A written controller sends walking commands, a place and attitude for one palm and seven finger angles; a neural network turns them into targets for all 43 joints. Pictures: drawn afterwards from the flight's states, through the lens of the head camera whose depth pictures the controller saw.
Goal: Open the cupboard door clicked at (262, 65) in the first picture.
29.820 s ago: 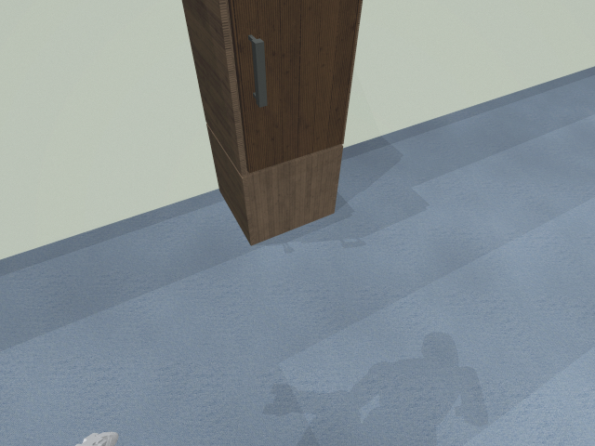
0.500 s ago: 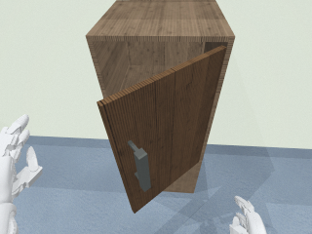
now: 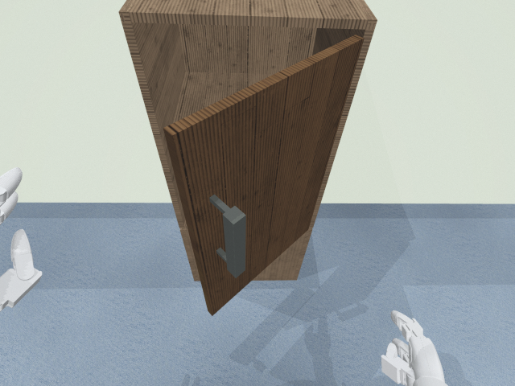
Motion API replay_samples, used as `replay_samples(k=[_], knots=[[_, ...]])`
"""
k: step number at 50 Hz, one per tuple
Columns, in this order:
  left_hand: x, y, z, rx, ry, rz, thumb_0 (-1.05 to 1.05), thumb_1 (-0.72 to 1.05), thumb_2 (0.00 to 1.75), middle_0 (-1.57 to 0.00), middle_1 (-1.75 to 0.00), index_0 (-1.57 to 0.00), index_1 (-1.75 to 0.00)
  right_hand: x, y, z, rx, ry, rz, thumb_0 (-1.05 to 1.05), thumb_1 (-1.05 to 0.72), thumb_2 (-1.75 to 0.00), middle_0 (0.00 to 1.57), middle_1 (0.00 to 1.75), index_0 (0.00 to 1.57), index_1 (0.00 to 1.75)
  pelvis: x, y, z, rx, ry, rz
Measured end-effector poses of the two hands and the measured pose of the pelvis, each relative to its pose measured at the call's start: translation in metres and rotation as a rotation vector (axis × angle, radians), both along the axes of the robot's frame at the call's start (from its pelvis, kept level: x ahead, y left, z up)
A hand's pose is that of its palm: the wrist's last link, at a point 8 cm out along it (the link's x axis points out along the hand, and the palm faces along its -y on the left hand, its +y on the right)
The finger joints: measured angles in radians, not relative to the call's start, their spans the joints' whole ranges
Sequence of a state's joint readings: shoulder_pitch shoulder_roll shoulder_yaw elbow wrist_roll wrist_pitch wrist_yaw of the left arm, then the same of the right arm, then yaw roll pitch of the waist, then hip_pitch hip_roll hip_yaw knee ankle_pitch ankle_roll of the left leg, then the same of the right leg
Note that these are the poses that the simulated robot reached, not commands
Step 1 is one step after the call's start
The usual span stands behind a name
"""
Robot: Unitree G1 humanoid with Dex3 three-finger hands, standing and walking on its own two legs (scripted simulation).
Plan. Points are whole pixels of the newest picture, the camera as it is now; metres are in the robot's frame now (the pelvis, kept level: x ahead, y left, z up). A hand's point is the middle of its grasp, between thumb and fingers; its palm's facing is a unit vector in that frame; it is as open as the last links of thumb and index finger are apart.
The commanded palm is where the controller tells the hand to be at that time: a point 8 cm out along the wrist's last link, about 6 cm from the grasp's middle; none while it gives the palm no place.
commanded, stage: step back with the hand held close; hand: left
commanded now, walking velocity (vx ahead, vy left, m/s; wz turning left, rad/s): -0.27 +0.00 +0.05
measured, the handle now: (227, 237) +0.34 +0.08 +0.02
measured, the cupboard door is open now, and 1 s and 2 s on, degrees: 43 43 43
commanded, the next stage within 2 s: stop stepping back and stand still in 0.54 s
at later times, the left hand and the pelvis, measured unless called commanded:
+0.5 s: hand out of the picture +0.07 +0.29 +0.16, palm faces +0.55 -0.71 -0.44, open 7.4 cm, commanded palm -0.01 +0.32 +0.18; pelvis -0.11 +0.01 -0.02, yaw +7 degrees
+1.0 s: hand out of the picture +0.00 +0.23 +0.16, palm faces +0.41 -0.80 -0.45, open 7.4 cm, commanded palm -0.06 +0.26 +0.18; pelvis -0.21 -0.03 -0.01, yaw -1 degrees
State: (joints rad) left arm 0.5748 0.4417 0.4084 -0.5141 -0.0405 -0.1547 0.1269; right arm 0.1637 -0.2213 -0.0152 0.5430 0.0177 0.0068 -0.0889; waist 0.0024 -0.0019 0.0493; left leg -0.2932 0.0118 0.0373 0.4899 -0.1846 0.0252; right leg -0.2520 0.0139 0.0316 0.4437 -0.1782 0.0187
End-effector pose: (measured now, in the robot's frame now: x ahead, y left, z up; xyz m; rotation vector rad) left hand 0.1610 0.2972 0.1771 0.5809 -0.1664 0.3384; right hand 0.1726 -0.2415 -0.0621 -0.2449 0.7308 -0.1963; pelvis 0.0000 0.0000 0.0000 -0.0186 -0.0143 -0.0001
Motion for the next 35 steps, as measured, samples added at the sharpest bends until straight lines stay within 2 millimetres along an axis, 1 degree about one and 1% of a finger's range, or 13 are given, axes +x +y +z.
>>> replay_samples(k=[4, 9, 15, 19, 21, 24, 28, 31, 35], knots=[[-0.023, 0.007, -0.001, 0.008, -0.034, 0.018, 0.01, 0.89, 0.89, -0.21, -0.3, -0.22, -0.31, -0.018, 0.009, -0.002, -0.001, -0.014, 0.022, 0.01, -0.9, -0.89, 0.2, 0.29, 0.2, 0.3, -0.018, 0.005, -0.004, -0.006, -0.005, 0.009], [-0.052, 0.013, -0.003, 0.033, -0.073, 0.057, 0.01, 0.89, 0.89, -0.21, -0.3, -0.22, -0.31, -0.04, 0.019, -0.012, 0.004, -0.018, 0.065, 0.01, -0.9, -0.89, 0.2, 0.29, 0.2, 0.3, -0.039, 0.005, -0.011, -0.012, -0.017, 0.047], [-0.097, 0.011, 0.001, 0.066, -0.132, 0.122, 0.02, 0.89, 0.89, -0.21, -0.3, -0.22, -0.31, -0.057, 0.025, -0.028, 0.024, 0.001, 0.14, 0.02, -0.9, -0.89, 0.2, 0.3, 0.2, 0.3, -0.06, -0.003, -0.02, -0.007, -0.035, 0.123], [-0.124, 0.011, 0.001, 0.03, -0.159, 0.149, 0.01, 0.89, 0.89, -0.21, -0.3, -0.22, -0.31, -0.068, 0.026, -0.032, 0.017, 0.029, 0.163, 0.02, -0.9, -0.89, 0.2, 0.3, 0.2, 0.3, -0.076, -0.002, -0.02, 0.006, -0.029, 0.117], [-0.131, 0.014, -0.002, 0.007, -0.171, 0.148, 0.01, 0.89, 0.89, -0.21, -0.3, -0.22, -0.31, -0.075, 0.027, -0.031, 0.003, 0.036, 0.164, 0.02, -0.9, -0.89, 0.2, 0.3, 0.2, 0.3, -0.084, 0.002, -0.021, 0.006, -0.022, 0.115], [-0.139, 0.02, -0.004, 0.007, -0.185, 0.139, 0.01, 0.89, 0.89, -0.21, -0.3, -0.22, -0.31, -0.085, 0.03, -0.029, -0.018, 0.013, 0.165, 0.02, -0.9, -0.89, 0.2, 0.3, 0.2, 0.3, -0.102, 0.005, -0.023, -0.011, -0.024, 0.127], [-0.153, 0.025, 0.004, 0.031, -0.183, 0.137, 0.01, 0.89, 0.89, -0.21, -0.3, -0.22, -0.31, -0.103, 0.037, -0.02, 0.018, -0.024, 0.152, 0.02, -0.9, -0.89, 0.2, 0.29, 0.2, 0.3, -0.121, 0.002, -0.016, -0.035, -0.019, 0.109], [-0.163, 0.019, 0.009, 0.005, -0.19, 0.128, 0.02, 0.89, 0.89, -0.21, -0.3, -0.21, -0.31, -0.118, 0.039, -0.014, 0.043, -0.039, 0.155, 0.02, -0.9, -0.89, 0.2, 0.3, 0.2, 0.3, -0.135, -0.003, -0.011, -0.044, 0.005, 0.073], [-0.171, -0.004, 0.011, -0.033, -0.189, 0.072, 0.02, 0.89, 0.89, -0.21, -0.3, -0.21, -0.31, -0.139, 0.034, -0.011, 0.069, -0.054, 0.16, 0.01, -0.9, -0.89, 0.2, 0.3, 0.2, 0.3, -0.156, -0.014, -0.007, -0.041, 0.042, 0.043]])
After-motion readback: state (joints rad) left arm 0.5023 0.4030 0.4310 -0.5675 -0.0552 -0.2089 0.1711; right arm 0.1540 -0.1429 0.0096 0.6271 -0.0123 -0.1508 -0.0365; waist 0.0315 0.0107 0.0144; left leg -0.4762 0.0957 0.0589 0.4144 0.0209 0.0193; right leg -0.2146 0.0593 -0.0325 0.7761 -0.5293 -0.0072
